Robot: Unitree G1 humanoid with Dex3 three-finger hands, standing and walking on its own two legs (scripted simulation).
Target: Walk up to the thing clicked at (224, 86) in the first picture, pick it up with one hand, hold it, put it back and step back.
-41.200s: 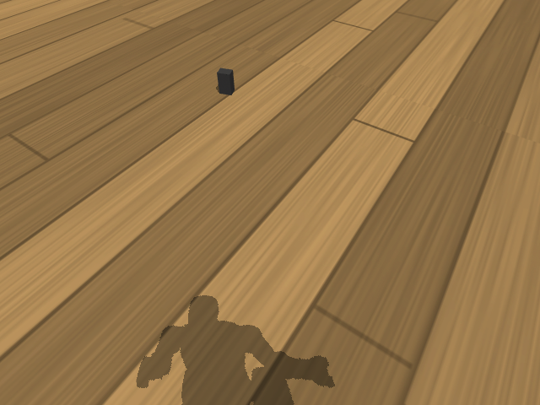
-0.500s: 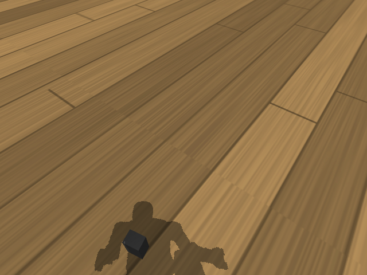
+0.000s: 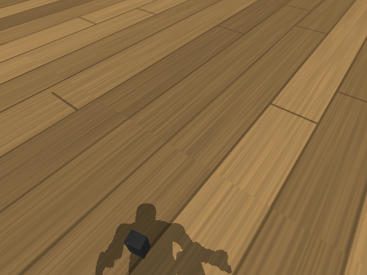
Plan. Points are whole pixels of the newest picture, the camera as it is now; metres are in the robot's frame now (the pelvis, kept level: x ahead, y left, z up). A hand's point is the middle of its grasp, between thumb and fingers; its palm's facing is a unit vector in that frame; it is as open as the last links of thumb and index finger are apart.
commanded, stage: stand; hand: left
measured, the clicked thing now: (137, 244) +0.40 +0.24 -0.71
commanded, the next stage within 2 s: step back in 1.16 s
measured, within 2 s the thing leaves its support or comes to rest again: neither
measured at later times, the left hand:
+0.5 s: hand out of the picture +0.08 +0.24 -0.15, palm faces -0.02 -0.94 -0.34, open 7.4 cm
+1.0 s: hand out of the picture +0.08 +0.24 -0.16, palm faces -0.02 -0.94 -0.34, open 7.4 cm
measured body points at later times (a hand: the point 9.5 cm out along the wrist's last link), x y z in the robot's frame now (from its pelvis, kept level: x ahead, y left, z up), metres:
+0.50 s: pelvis +0.01 -0.01 +0.00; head +0.01 -0.01 +0.45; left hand +0.08 +0.29 -0.13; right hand +0.08 -0.30 -0.14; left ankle +0.03 +0.12 -0.75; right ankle +0.01 -0.13 -0.75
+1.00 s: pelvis +0.02 -0.01 +0.00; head +0.02 -0.02 +0.45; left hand +0.08 +0.29 -0.13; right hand +0.08 -0.31 -0.14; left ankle +0.03 +0.12 -0.75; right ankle +0.01 -0.13 -0.75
